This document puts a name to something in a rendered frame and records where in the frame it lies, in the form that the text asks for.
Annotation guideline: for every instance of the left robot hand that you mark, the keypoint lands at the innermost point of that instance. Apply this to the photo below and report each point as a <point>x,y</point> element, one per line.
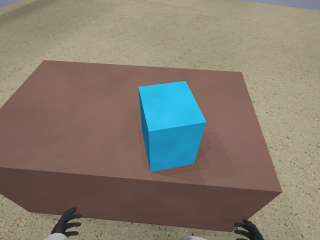
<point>63,224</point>

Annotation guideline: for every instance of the pedestal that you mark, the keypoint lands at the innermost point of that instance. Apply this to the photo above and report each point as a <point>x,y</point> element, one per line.
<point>71,136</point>

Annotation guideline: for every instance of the right robot hand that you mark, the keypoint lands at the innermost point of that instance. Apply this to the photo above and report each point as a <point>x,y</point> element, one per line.
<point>253,233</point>

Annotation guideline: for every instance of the carton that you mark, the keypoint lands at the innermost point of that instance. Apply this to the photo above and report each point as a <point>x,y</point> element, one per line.
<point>172,125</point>

